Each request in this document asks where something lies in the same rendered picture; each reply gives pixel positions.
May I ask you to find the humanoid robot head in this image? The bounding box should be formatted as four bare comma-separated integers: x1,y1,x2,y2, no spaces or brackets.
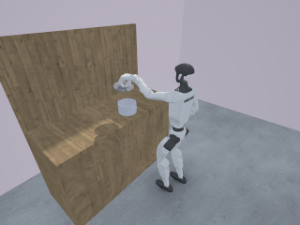
174,63,195,94

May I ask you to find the right robot upper arm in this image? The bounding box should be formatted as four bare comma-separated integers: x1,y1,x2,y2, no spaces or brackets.
190,86,199,113

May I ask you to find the table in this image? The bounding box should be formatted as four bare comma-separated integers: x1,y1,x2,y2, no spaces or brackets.
0,23,170,225

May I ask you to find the left robot upper arm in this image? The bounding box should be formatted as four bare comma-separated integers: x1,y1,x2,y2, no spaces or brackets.
144,89,179,103

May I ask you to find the robot left hand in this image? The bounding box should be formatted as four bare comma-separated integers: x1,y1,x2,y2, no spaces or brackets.
118,73,131,88

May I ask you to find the robot left thigh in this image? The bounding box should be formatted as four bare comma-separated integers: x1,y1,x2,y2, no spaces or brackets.
157,135,177,169

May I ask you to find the lid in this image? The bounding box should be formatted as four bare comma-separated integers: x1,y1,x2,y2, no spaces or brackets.
113,82,134,92

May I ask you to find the left robot forearm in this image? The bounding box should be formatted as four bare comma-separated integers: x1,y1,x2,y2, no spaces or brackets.
128,74,151,96

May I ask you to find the pot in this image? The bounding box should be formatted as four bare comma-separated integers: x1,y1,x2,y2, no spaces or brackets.
117,98,138,116

